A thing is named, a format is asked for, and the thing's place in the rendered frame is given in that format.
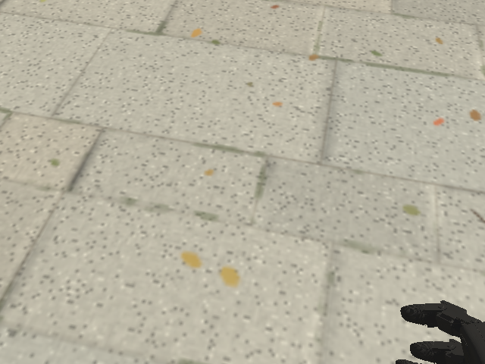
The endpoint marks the right robot hand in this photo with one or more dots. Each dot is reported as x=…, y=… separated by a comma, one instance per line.
x=453, y=320

